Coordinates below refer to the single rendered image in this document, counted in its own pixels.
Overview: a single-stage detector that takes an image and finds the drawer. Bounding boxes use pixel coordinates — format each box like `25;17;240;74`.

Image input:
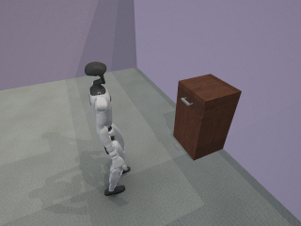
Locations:
178;87;203;116

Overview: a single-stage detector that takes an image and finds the robot right forearm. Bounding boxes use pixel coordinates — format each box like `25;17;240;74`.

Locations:
99;129;119;160

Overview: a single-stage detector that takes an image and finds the left robot thigh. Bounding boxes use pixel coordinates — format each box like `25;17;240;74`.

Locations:
112;123;124;151

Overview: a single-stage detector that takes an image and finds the handle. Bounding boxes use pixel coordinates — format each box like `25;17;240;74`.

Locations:
181;97;193;106

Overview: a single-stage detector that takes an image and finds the robot right hand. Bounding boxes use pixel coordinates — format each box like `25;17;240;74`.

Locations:
112;156;128;174

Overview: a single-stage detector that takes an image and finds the robot right upper arm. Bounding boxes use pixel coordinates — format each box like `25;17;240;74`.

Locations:
95;96;109;135

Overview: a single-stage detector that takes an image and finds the robot torso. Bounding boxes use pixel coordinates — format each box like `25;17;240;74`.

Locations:
89;85;116;141

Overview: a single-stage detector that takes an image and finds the cabinet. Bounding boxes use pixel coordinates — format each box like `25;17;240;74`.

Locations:
173;74;242;161

